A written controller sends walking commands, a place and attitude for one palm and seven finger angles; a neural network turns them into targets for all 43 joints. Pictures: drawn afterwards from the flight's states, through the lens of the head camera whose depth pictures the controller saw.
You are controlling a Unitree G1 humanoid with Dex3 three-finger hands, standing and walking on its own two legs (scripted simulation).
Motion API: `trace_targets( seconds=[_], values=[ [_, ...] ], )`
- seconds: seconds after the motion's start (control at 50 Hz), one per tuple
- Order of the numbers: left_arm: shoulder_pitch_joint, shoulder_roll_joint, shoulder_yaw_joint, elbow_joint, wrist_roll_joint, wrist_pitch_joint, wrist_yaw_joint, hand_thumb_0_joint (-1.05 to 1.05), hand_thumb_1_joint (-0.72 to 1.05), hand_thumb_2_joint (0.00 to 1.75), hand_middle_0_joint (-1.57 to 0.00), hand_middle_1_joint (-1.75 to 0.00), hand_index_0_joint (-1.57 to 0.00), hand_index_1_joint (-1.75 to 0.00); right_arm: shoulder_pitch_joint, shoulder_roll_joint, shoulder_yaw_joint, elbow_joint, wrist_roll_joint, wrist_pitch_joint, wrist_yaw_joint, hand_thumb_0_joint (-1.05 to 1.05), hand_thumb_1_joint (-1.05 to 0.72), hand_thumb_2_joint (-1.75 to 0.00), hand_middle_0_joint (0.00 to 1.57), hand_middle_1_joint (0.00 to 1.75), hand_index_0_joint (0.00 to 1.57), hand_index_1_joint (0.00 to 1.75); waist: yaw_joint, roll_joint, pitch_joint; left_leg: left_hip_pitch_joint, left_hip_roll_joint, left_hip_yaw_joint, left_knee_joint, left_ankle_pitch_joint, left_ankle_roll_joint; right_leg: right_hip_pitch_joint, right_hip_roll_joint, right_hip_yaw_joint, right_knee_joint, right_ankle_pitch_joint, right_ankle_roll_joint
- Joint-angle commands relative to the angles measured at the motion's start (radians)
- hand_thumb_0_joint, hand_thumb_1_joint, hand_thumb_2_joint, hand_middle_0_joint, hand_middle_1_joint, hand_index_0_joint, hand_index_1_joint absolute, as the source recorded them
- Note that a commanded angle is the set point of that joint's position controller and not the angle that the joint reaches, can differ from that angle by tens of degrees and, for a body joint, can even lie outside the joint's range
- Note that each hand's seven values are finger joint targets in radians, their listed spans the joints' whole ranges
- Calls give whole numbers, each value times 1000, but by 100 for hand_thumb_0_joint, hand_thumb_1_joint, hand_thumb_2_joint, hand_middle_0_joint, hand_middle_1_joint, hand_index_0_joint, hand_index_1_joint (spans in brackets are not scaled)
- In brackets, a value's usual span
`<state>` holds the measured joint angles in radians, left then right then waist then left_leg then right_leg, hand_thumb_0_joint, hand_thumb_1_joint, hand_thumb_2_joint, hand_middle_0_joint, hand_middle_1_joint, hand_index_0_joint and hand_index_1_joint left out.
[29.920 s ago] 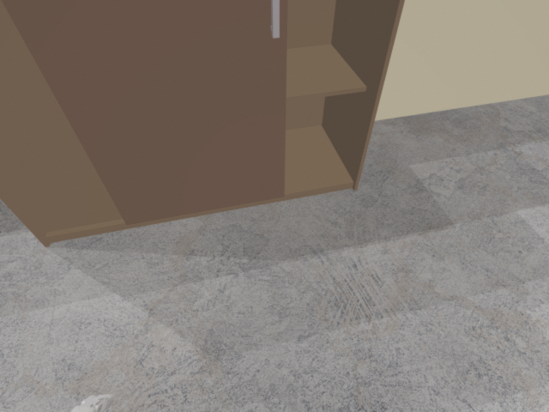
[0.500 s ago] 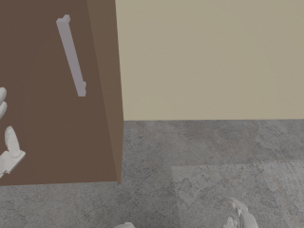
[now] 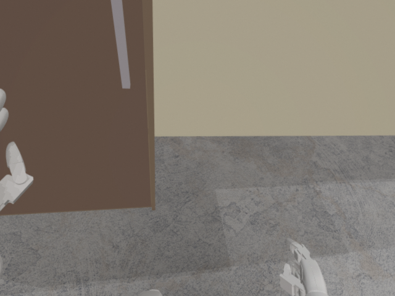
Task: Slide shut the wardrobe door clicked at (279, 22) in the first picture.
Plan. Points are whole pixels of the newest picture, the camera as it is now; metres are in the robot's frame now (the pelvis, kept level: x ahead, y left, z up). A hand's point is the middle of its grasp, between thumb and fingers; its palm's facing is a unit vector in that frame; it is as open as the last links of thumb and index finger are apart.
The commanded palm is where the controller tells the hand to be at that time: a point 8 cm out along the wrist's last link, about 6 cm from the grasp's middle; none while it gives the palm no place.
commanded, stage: stop stepping back and stand still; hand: left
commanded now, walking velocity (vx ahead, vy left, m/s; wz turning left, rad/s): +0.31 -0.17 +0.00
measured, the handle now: (122, 42) +0.62 +0.25 +0.19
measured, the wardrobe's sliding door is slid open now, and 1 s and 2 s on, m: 0.00 0.00 0.00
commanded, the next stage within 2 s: let the arm hang, fingers relaxed in 0.68 s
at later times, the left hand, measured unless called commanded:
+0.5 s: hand out of the picture +0.09 +0.30 +0.18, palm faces +0.51 -0.79 -0.34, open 7.4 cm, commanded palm +0.02 +0.34 +0.19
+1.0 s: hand out of the picture +0.02 +0.24 -0.13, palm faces +0.08 -0.96 -0.26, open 7.4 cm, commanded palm none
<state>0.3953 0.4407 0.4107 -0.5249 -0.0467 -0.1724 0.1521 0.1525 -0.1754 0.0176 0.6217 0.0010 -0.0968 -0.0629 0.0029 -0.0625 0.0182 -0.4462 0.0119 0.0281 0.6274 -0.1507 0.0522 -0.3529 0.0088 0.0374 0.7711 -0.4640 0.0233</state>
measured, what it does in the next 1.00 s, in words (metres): walks backwards: right foot, then left foot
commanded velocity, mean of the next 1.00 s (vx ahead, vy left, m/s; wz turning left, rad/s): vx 0.15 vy -0.05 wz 0.00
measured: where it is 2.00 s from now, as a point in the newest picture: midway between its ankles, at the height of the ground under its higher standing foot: outside the picture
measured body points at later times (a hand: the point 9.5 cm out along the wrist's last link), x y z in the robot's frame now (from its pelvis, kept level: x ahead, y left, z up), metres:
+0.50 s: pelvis -0.11 +0.04 +0.00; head -0.13 +0.05 +0.45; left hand +0.06 +0.34 +0.19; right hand +0.03 -0.22 -0.08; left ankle -0.08 +0.18 -0.72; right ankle -0.11 -0.07 -0.71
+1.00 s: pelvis -0.10 +0.04 +0.00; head -0.10 +0.03 +0.45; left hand +0.01 +0.29 -0.11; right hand +0.05 -0.20 -0.13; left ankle -0.07 +0.16 -0.72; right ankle -0.09 -0.05 -0.72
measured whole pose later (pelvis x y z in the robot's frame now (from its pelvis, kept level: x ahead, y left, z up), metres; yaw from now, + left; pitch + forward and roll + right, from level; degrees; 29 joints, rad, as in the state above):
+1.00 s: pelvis -0.10 +0.04 +0.00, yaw +4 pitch -1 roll +0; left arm 0.24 0.20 0.02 0.70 0.02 0.07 0.01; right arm 0.16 -0.26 0.00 0.83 -0.04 0.03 0.01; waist -0.02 0.03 0.00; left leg -0.35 0.06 0.11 0.67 -0.30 0.00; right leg -0.30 -0.04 -0.13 0.69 -0.37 -0.03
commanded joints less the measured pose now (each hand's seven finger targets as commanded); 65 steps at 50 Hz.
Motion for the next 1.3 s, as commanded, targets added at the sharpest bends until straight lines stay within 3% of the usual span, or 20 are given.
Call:
trace_targets(
  seconds=[0.0, 0.12, 0.14, 0.18, 0.2, 0.26, 0.38, 0.42, 0.44, 0.58, 0.6, 0.64, 0.66, 0.74, 0.76, 0.8, 0.86, 0.96, 1.04, 1.28],
  values=[
    [110, 166, 155, -363, -7, -70, 5, 0, 90, 90, -20, -30, -20, -30, -57, -154, -66, -185, -11, -81, 18, 0, -90, -90, 20, 30, 20, 30, 9, 292, -206, 86, 263, -357, -495, -501, 18, 53, 58, -12, 223, -20, -22],
    [185, 167, 128, -297, -14, -2, 30, 0, 90, 90, -20, -30, -20, -30, -23, -140, -60, -161, -15, -48, 12, 0, -90, -90, 20, 30, 20, 30, -1, 351, -159, 67, 131, -132, -521, -474, -140, 301, 128, -188, -273, -77, -75],
    [178, 186, 134, -264, -10, 15, 30, 0, 90, 90, -20, -30, -20, -30, -21, -141, -65, -154, -16, -35, 6, 0, -90, -90, 20, 30, 20, 30, 2, 277, -163, 24, 82, -53, -386, -470, -151, 361, 80, -158, -397, -64, -114],
    [95, 219, 137, -259, -4, 29, 22, 0, 90, 90, -20, -30, -20, -30, -14, -141, -72, -139, -9, -12, 3, 0, -90, -90, 20, 30, 20, 30, -4, -133, -66, -24, -19, 35, 348, -264, -106, 32, -337, 332, -646, -185, -283],
    [-21, 250, 167, -284, -11, 8, 24, 0, 90, 90, -20, -30, -20, -30, -28, -162, -57, -122, -14, -14, 2, 0, -90, -90, 20, 30, 20, 30, -22, -85, -5, -106, 6, -11, 526, -203, -101, -70, -374, 292, -646, -83, -303],
    [-49, 135, 62, -69, 6, 12, 25, 0, 90, 90, -20, -30, -20, -30, -14, -160, -65, -111, 3, -23, -6, 0, -90, -90, 20, 30, 20, 30, -32, -98, 11, -85, 71, -8, 410, -219, -78, -85, -269, 164, -598, -271, -193],
    [-89, 150, 46, -155, 34, -17, 52, 0, 90, 90, -20, -30, -20, -30, -27, -160, -50, -119, -7, -24, -47, 0, -90, -90, 20, 30, 20, 30, -27, 57, 8, 214, 46, 104, -92, -282, -35, -68, -191, 35, -414, -178, -165],
    [-72, 167, 86, -274, 18, -44, 56, 0, 90, 90, -20, -30, -20, -30, -18, -200, -62, -158, -6, -39, -50, 0, -90, -90, 20, 30, 20, 30, -28, 410, -16, 325, 292, -325, -343, -370, 73, -206, -9, -118, 1, -50, -58],
    [-42, 185, 114, -288, 18, -61, 56, 0, 90, 90, -20, -30, -20, -30, -32, -178, -59, -159, -6, -41, -44, 0, -90, -90, 20, 30, 20, 30, -22, 415, -14, 281, 370, -429, -434, -388, 118, -217, 10, -110, 119, -70, -38],
    [117, 146, 134, -157, 23, -41, 43, 0, 90, 90, -20, -30, -20, -30, -15, -163, -65, -138, 1, -50, -8, 0, -90, -90, 20, 30, 20, 30, -4, 218, -47, -80, 221, -52, -242, -528, 11, 246, 8, -167, -222, 57, -42],
    [114, 136, 125, -132, 26, -32, 43, 0, 90, 90, -20, -30, -20, -30, -3, -159, -69, -140, 0, -42, -6, 0, -90, -90, 20, 30, 20, 30, -3, 116, -51, -113, 154, 18, -75, -498, -11, 262, -46, -78, -315, 16, -80],
    [34, 175, 137, -136, 20, -30, 49, 0, 90, 90, -20, -30, -20, -30, -13, -142, -66, -149, 0, -51, -3, 0, -90, -90, 20, 30, 20, 30, 4, -179, -52, -192, 27, 65, 349, -362, -53, 195, -331, 431, -543, -96, -232],
    [-1, 151, 121, -148, 16, -37, 49, 0, 90, 90, -20, -30, -20, -30, -29, -154, -69, -140, 4, -57, 1, 0, -90, -90, 20, 30, 20, 30, 3, -120, -65, -195, 44, 9, 427, -354, -58, 200, -355, 463, -552, -45, -270],
    [22, 127, 99, -110, 17, -48, 47, 0, 90, 90, -20, -30, -20, -30, -33, -126, -36, -116, 3, -43, -4, 0, -90, -90, 20, 30, 20, 30, -7, -66, -39, -12, 70, 21, 200, -251, -54, 133, -264, 116, -454, 338, -193],
    [-18, -117, -279, 616, 108, 123, -72, 0, 90, 90, -20, -30, -20, -30, -9, -182, -89, 117, -25, -65, 99, 0, -90, -90, 20, 30, 20, 30, -74, -21, -28, -41, 124, 55, 120, -255, -66, 119, -296, -94, -281, 575, -157],
    [-1, -116, -296, 694, 75, 184, -134, 0, 90, 90, -20, -30, -20, -30, 90, -150, -65, 57, -8, 66, 91, 0, -90, -90, 20, 30, 20, 30, -39, -23, -28, 144, 70, 38, 8, -26, -52, -29, -188, -85, -190, 448, -90],
    [-23, -141, -342, 869, 75, 181, -146, 0, 90, 90, -20, -30, -20, -30, -10, -255, -69, 30, -44, 87, 82, 0, -90, -90, 20, 30, 20, 30, 16, 68, -47, 38, 259, -225, -152, -46, 71, -16, -75, -87, -62, 64, -23],
    [-162, -47, -360, 1211, 66, 167, -139, 0, 90, 90, -20, -30, -20, -30, -17, -185, -43, 143, -35, 108, 66, 0, -90, -90, 20, 30, 20, 30, -17, -77, -61, 185, 76, -2, -89, 53, -46, 106, -201, 27, -341, 477, -80],
    [-140, -112, -371, 1410, 63, 160, -132, 0, 90, 90, -20, -30, -20, -30, 3, -142, -33, 264, -33, 106, 55, 0, -90, -90, 20, 30, 20, 30, -7, 204, -60, 253, 114, -9, -213, 60, -33, 158, -141, -4, -403, 367, -61],
    [-110, -140, -404, 1654, 60, 160, -122, 0, 90, 90, -20, -30, -20, -30, 102, -123, -34, 453, -20, 108, 43, 0, -90, -90, 20, 30, 20, 30, -10, 57, 19, 312, 134, -9, -331, 2, -26, 167, -136, -35, -503, 288, -59]
  ],
)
